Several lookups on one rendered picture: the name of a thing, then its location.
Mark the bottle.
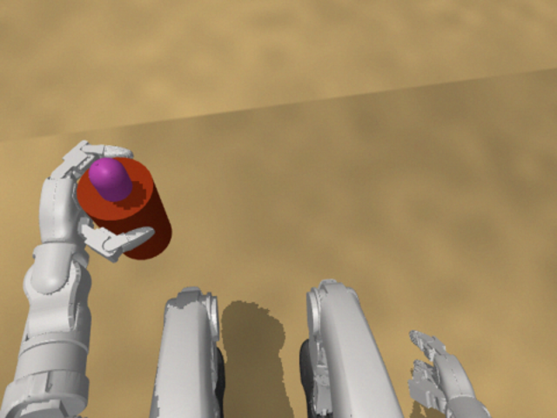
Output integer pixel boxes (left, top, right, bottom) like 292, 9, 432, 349
77, 158, 172, 260

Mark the right robot arm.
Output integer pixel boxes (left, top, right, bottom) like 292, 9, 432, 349
445, 396, 492, 418

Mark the left robot hand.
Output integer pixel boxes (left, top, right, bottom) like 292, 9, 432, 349
39, 140, 155, 263

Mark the right robot foot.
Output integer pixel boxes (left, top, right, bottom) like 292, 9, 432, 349
299, 339, 332, 418

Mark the right robot hand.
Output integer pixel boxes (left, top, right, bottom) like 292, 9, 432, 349
408, 330, 477, 414

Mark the left robot arm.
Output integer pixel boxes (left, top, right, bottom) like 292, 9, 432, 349
0, 241, 91, 418

